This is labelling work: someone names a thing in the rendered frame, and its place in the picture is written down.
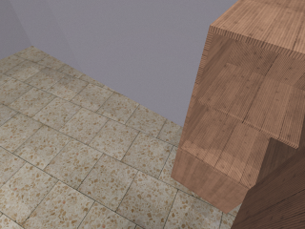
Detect cupboard door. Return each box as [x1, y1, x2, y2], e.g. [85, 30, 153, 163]
[231, 146, 305, 229]

